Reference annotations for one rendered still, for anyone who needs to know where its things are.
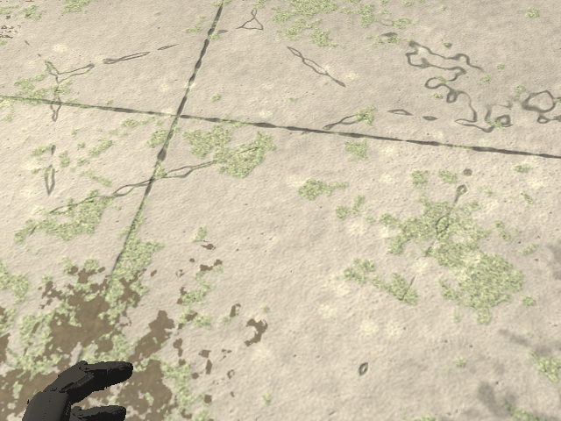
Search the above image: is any robot left hand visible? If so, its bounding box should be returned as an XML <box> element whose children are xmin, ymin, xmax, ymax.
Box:
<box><xmin>22</xmin><ymin>360</ymin><xmax>133</xmax><ymax>421</ymax></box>

